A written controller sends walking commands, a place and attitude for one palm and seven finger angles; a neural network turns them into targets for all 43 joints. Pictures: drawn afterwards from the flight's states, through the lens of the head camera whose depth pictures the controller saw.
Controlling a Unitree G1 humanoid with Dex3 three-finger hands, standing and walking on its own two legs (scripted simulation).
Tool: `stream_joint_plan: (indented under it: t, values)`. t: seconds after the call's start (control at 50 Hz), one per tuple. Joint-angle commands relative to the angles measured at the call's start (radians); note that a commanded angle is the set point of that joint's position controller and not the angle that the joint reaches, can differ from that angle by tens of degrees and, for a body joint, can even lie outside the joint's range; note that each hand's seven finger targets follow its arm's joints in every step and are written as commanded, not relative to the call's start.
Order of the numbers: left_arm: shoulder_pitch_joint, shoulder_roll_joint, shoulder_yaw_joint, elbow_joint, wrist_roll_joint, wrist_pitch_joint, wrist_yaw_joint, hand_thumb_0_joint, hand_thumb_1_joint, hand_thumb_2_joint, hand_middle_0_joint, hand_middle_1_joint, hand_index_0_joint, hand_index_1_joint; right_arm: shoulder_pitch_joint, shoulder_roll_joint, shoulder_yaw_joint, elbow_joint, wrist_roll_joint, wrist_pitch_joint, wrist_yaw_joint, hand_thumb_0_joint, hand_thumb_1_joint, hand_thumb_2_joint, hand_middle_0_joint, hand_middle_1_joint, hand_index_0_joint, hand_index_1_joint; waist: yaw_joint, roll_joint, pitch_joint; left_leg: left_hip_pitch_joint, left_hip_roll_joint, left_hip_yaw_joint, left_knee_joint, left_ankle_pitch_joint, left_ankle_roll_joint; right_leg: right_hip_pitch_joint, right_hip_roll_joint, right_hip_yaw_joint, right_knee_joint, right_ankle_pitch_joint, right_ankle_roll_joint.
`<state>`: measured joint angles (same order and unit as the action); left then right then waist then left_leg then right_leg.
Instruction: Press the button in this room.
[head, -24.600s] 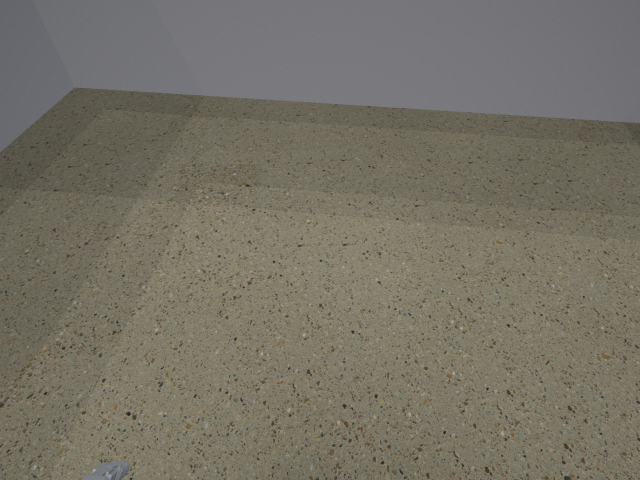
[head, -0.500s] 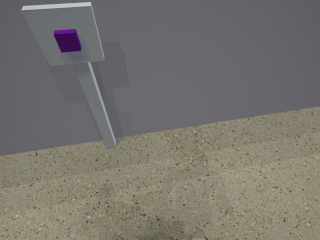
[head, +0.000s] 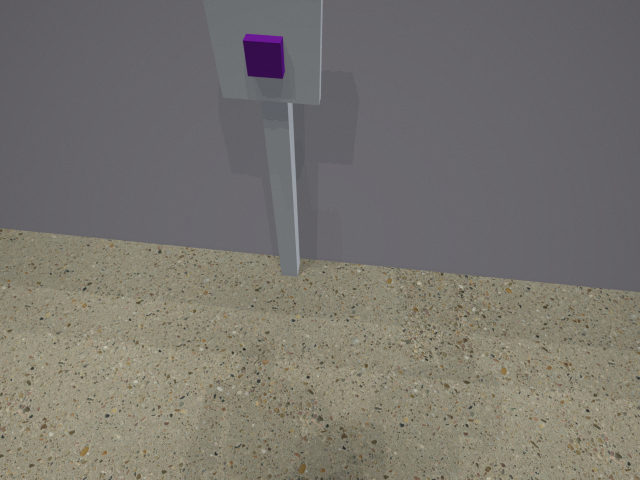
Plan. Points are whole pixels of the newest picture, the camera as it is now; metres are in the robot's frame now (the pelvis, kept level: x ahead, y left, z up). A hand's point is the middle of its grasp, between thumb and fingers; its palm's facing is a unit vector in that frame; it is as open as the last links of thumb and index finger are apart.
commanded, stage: take the last steps up to it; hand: left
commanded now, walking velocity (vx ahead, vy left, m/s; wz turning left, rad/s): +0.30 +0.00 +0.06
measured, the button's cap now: (265, 55) +0.79 +0.19 +0.09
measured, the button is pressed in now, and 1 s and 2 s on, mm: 0 0 0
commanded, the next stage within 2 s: come to a stop and stand still in 0.74 s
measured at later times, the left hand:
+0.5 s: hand (217, 402) +0.23 +0.19 -0.17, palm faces -0.07 -0.98 -0.16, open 7.4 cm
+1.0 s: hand (225, 375) +0.28 +0.19 -0.19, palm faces +0.10 -0.98 -0.17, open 7.3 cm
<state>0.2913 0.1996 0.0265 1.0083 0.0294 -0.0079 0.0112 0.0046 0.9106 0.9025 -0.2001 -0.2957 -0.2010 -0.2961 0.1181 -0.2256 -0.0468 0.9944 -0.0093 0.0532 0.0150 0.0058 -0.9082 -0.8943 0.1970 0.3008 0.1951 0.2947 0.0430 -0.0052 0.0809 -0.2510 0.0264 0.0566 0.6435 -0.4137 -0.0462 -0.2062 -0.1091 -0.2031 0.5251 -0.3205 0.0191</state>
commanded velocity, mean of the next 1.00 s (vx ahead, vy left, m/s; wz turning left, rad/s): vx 0.14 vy -0.03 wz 0.02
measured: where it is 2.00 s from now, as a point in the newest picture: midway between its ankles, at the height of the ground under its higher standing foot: (335, 459)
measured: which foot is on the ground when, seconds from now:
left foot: up 0.00-0.00, down 0.02-0.58, up 0.60-0.94, down 0.96-1.00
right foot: down 0.00-0.04, up 0.06-0.54, down 0.56-0.98, up 1.00-1.00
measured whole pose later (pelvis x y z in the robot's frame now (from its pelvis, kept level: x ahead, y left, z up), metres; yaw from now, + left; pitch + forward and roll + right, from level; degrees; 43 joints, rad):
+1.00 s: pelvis +0.30 +0.01 -0.01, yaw +2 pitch -2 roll -2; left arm 0.30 0.18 0.02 1.12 0.01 -0.02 0.03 0.00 0.92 0.90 -0.20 -0.30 -0.20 -0.30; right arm 0.12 -0.17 -0.03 1.03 -0.01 -0.03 0.00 0.00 -0.92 -0.89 0.20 0.30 0.19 0.29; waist 0.04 -0.01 0.06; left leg -0.35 0.07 0.09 0.58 -0.17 0.01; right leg -0.13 -0.04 -0.15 0.54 -0.37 0.02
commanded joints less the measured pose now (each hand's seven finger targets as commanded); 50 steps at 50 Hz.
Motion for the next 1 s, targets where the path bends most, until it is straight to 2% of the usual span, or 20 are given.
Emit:
stream_joint_plan:
  t: [0.0,0.02,0.04,0.1,0.14,0.26,0.42,0.46,0.5,0.52,0.54,0.56,0.58,0.62,0.7,0.8,0.86,0.9,0.94,0.98]
  values:
    - [0.005,0.114,0.035,-0.041,-0.018,-0.01,-0.002,0.0,0.9,0.9,-0.2,-0.3,-0.2,-0.3,0.166,-0.156,-0.03,-0.01,-0.012,-0.069,-0.012,0.0,-0.9,-0.9,0.2,0.3,0.2,0.3,-0.088,0.147,-0.142,0.371,0.191,-0.212,-0.328,0.145,0.112,-0.248,-0.043,0.064,0.128,-0.056,-0.004]
    - [-0.037,0.064,0.015,-0.074,-0.011,-0.011,-0.007,0.0,0.9,0.9,-0.2,-0.3,-0.2,-0.3,0.247,-0.223,-0.043,0.007,-0.015,-0.062,-0.015,0.0,-0.9,-0.9,0.2,0.3,0.2,0.3,-0.123,0.295,-0.098,0.393,0.36,-0.419,-0.394,0.156,0.215,-0.418,0.034,0.027,0.314,-0.286,0.022]
    - [-0.129,0.084,0.013,-0.076,-0.002,-0.004,0.001,0.0,0.9,0.9,-0.2,-0.3,-0.2,-0.3,0.288,-0.204,-0.041,0.035,-0.017,-0.063,-0.028,0.0,-0.9,-0.9,0.2,0.3,0.2,0.3,-0.16,0.326,-0.038,0.322,0.371,-0.452,-0.439,0.149,0.244,-0.456,0.016,0.113,0.444,-0.294,0.015]
    - [-0.107,0.082,0.019,-0.024,-0.005,-0.015,-0.024,0.0,0.9,0.9,-0.2,-0.3,-0.2,-0.3,0.209,-0.115,-0.015,0.022,-0.011,-0.083,-0.036,0.0,-0.9,-0.9,0.2,0.3,0.2,0.3,-0.085,0.134,0.047,0.237,0.288,-0.306,-0.446,0.242,0.228,-0.456,-0.016,0.163,0.559,-0.092,0.009]
    - [-0.071,0.073,0.017,0.001,-0.004,-0.01,-0.029,0.0,0.9,0.9,-0.2,-0.3,-0.2,-0.3,0.219,-0.097,-0.011,0.028,-0.004,-0.1,-0.037,0.0,-0.9,-0.9,0.2,0.3,0.2,0.3,-0.063,0.114,0.027,0.245,0.236,-0.205,-0.447,0.384,0.205,-0.434,-0.007,0.151,0.578,-0.005,0.023]
    - [-0.129,0.06,0.019,-0.013,-0.006,0.0,-0.029,0.0,0.9,0.9,-0.2,-0.3,-0.2,-0.3,0.335,-0.064,-0.006,0.078,-0.001,-0.122,-0.048,0.0,-0.9,-0.9,0.2,0.3,0.2,0.3,-0.066,0.113,0.044,0.305,0.227,-0.133,-0.431,0.652,0.196,-0.528,-0.006,0.142,0.591,0.079,0.035]
    - [-0.302,0.031,0.01,-0.081,-0.017,-0.013,-0.04,0.0,0.9,0.9,-0.2,-0.3,-0.2,-0.3,0.395,-0.066,-0.009,0.128,-0.014,-0.125,-0.055,0.0,-0.9,-0.9,0.2,0.3,0.2,0.3,-0.092,0.134,0.088,0.296,0.245,-0.086,-0.392,0.772,0.184,-0.409,0.013,0.107,0.225,0.105,-0.016]
    - [-0.238,0.038,0.013,-0.065,-0.017,-0.021,-0.035,0.0,0.9,0.9,-0.2,-0.3,-0.2,-0.3,0.386,-0.086,-0.012,0.137,-0.012,-0.122,-0.056,0.0,-0.9,-0.9,0.2,0.3,0.2,0.3,-0.059,0.152,0.04,0.292,0.241,-0.067,-0.306,0.992,0.174,-0.256,0.065,0.071,0.146,0.068,-0.045]
    - [-0.013,0.074,0.026,0.004,-0.013,-0.036,-0.027,0.0,0.9,0.9,-0.2,-0.3,-0.2,-0.3,0.364,-0.1,-0.018,0.14,-0.003,-0.119,-0.053,0.0,-0.9,-0.9,0.2,0.3,0.2,0.3,0.038,0.1,-0.082,0.253,0.198,-0.032,-0.077,1.052,0.13,0.031,0.113,0.04,0.019,0.171,-0.064]
    - [0.139,0.131,0.042,0.05,-0.006,-0.049,-0.018,0.0,0.9,0.9,-0.2,-0.3,-0.2,-0.3,0.355,-0.091,-0.021,0.131,0.005,-0.122,-0.045,0.0,-0.9,-0.9,0.2,0.3,0.2,0.3,0.102,0.051,-0.163,0.083,0.161,-0.017,0.13,0.881,0.101,0.288,0.038,0.122,-0.001,0.26,-0.095]
    - [0.261,0.231,0.069,0.082,0.0,-0.061,-0.002,0.0,0.9,0.9,-0.2,-0.3,-0.2,-0.3,0.398,-0.025,-0.013,0.11,0.018,-0.127,-0.037,0.0,-0.9,-0.9,0.2,0.3,0.2,0.3,0.117,-0.173,-0.285,-0.188,0.003,0.036,0.472,0.265,0.058,0.52,-0.259,0.513,-0.042,0.468,-0.217]
    - [0.246,0.265,0.075,0.088,-0.022,-0.06,-0.001,0.0,0.9,0.9,-0.2,-0.3,-0.2,-0.3,0.395,-0.018,-0.012,0.1,0.025,-0.119,-0.039,0.0,-0.9,-0.9,0.2,0.3,0.2,0.3,0.085,-0.21,-0.322,-0.236,-0.033,-0.047,0.71,-0.159,0.06,0.435,-0.39,0.679,-0.154,0.462,-0.298]
    - [0.144,0.224,0.067,0.055,-0.028,-0.053,0.003,0.0,0.9,0.9,-0.2,-0.3,-0.2,-0.3,0.309,-0.018,-0.02,0.076,0.019,-0.107,-0.034,0.0,-0.9,-0.9,0.2,0.3,0.2,0.3,0.076,-0.13,-0.211,-0.259,0.019,-0.099,0.748,-0.113,0.074,0.273,-0.359,0.633,-0.224,0.311,-0.281]
    - [-0.013,0.129,0.043,0.018,-0.022,-0.052,0.007,0.0,0.9,0.9,-0.2,-0.3,-0.2,-0.3,0.25,0.018,-0.016,0.062,0.0,-0.091,-0.025,0.0,-0.9,-0.9,0.2,0.3,0.2,0.3,-0.001,-0.024,-0.022,-0.291,0.093,-0.099,0.69,0.021,0.068,0.018,-0.274,0.461,-0.267,0.151,-0.217]
    - [-0.063,0.067,0.019,0.015,-0.011,-0.065,0.009,0.0,0.9,0.9,-0.2,-0.3,-0.2,-0.3,0.328,0.054,-0.008,0.084,-0.011,-0.058,-0.018,0.0,-0.9,-0.9,0.2,0.3,0.2,0.3,-0.086,-0.113,-0.036,-0.173,0.104,-0.03,0.456,0.084,0.021,-0.131,-0.169,0.216,-0.297,0.262,-0.156]
    - [-0.028,0.094,0.024,0.03,-0.011,-0.071,0.001,0.0,0.9,0.9,-0.2,-0.3,-0.2,-0.3,0.198,0.052,-0.004,0.029,-0.009,-0.067,0.0,0.0,-0.9,-0.9,0.2,0.3,0.2,0.3,-0.063,-0.132,-0.01,-0.181,0.089,0.022,0.191,0.168,0.004,-0.073,-0.144,0.18,-0.303,0.287,-0.165]
    - [-0.013,0.093,0.019,0.048,-0.01,-0.06,0.009,0.0,0.9,0.9,-0.2,-0.3,-0.2,-0.3,0.122,0.046,0.005,0.021,-0.003,-0.079,-0.008,0.0,-0.9,-0.9,0.2,0.3,0.2,0.3,-0.043,-0.12,-0.016,-0.106,0.066,0.018,0.033,0.189,0.0,-0.019,-0.143,0.172,-0.233,0.457,-0.154]
    - [-0.016,0.086,0.011,0.06,-0.015,-0.045,0.021,0.0,0.9,0.9,-0.2,-0.3,-0.2,-0.3,0.16,0.031,0.011,0.046,-0.004,-0.087,-0.016,0.0,-0.9,-0.9,0.2,0.3,0.2,0.3,-0.068,-0.075,-0.053,0.057,0.051,0.01,-0.162,0.396,-0.002,-0.024,-0.089,0.135,-0.119,0.477,-0.1]
    - [0.076,0.052,0.002,0.069,-0.023,-0.026,0.032,0.0,0.9,0.9,-0.2,-0.3,-0.2,-0.3,0.213,-0.072,-0.004,0.061,-0.003,-0.098,-0.026,0.0,-0.9,-0.9,0.2,0.3,0.2,0.3,-0.055,0.126,-0.167,0.254,0.222,-0.119,-0.168,0.994,0.067,-0.059,-0.007,0.108,-0.002,0.204,-0.013]
    - [0.121,0.055,-0.003,0.074,-0.027,0.005,0.043,0.0,0.9,0.9,-0.2,-0.3,-0.2,-0.3,0.178,-0.123,-0.015,0.052,0.009,-0.079,-0.049,0.0,-0.9,-0.9,0.2,0.3,0.2,0.3,-0.05,0.327,-0.168,0.24,0.367,-0.234,-0.231,1.282,0.189,-0.098,0.043,0.109,0.204,-0.236,0.032]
